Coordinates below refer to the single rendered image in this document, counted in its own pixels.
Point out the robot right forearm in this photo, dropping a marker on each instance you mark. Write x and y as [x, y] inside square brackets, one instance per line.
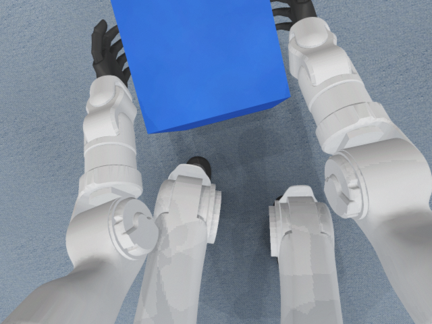
[336, 96]

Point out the right robot upper arm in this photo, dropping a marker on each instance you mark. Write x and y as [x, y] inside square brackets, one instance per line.
[385, 187]

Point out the robot right hand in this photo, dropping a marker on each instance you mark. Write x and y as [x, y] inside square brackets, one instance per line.
[298, 10]

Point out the robot left forearm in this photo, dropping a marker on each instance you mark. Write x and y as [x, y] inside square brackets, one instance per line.
[110, 169]

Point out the left robot shin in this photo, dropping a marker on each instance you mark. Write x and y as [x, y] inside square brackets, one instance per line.
[166, 190]

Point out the right robot thigh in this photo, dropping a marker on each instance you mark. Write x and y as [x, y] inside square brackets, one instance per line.
[306, 258]

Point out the robot left hand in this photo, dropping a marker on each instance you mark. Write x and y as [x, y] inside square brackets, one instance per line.
[104, 54]

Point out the left robot upper arm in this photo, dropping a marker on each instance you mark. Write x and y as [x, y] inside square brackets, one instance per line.
[107, 245]

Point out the carton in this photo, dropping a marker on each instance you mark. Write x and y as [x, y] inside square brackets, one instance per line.
[198, 62]

